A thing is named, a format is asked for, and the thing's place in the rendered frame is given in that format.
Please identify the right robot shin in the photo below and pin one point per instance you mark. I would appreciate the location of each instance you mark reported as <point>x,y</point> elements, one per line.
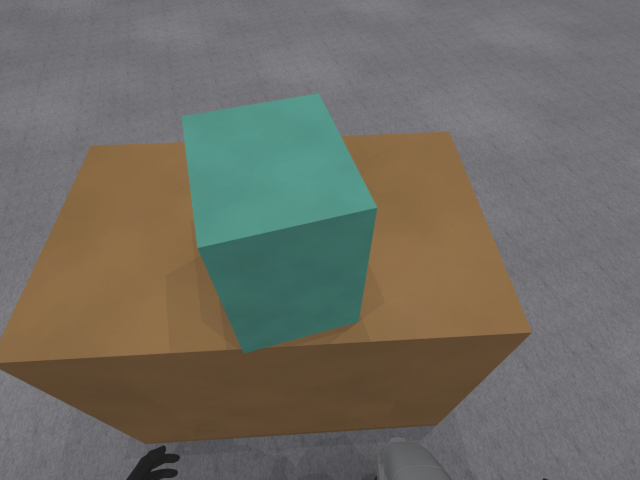
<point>396,440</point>

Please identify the robot right thigh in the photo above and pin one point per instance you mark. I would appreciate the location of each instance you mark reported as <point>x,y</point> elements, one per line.
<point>408,461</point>

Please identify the robot left hand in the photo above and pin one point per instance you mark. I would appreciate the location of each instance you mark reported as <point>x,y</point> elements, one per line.
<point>153,459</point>

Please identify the pedestal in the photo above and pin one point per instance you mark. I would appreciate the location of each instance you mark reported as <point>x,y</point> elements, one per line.
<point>120,318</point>

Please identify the carton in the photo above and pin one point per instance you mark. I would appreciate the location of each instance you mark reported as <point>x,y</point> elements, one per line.
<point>283,219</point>

